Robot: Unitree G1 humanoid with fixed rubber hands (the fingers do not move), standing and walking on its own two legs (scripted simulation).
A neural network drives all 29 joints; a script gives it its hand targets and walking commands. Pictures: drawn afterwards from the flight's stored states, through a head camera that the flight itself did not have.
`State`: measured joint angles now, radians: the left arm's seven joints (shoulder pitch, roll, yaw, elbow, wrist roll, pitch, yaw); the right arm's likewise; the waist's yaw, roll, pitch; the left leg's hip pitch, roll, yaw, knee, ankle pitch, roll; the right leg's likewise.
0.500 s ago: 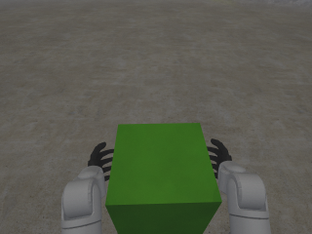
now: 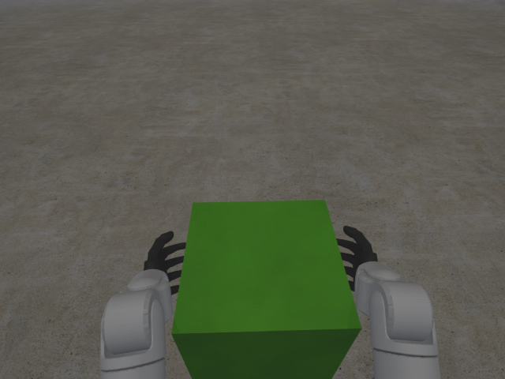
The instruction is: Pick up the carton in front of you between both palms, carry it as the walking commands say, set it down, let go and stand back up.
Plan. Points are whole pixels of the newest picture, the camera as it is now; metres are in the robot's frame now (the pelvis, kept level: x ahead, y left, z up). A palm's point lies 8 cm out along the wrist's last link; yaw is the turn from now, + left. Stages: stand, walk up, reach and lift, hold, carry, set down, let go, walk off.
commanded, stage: carry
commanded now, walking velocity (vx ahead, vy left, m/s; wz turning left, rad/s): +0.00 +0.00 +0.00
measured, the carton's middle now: (260, 299) +0.27 +0.00 +0.02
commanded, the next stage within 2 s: hold in 1.54 s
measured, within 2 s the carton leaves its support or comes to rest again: neither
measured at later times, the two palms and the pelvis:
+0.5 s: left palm (157, 314) +0.22 +0.15 +0.07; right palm (374, 308) +0.22 -0.15 +0.07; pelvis -0.04 +0.00 +0.00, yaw +0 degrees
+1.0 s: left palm (169, 309) +0.25 +0.14 +0.04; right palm (367, 303) +0.24 -0.16 +0.04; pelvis -0.05 -0.01 +0.00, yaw +0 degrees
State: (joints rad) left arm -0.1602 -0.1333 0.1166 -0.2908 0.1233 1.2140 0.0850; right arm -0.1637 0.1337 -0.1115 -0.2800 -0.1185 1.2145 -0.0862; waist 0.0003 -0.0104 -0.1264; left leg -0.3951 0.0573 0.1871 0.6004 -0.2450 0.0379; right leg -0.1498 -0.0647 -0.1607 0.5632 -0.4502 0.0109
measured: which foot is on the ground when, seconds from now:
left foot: down 0.00-1.00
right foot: down 0.00-1.00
